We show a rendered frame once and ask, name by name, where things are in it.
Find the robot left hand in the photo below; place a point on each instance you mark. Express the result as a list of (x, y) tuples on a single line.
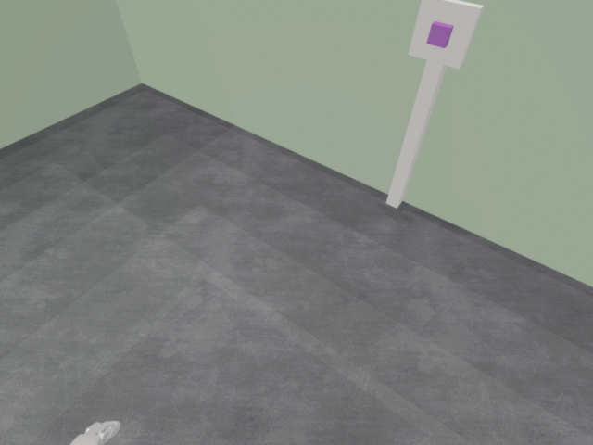
[(98, 434)]

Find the panel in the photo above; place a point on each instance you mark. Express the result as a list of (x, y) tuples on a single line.
[(464, 17)]

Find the button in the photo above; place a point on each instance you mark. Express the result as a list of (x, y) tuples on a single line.
[(439, 34)]

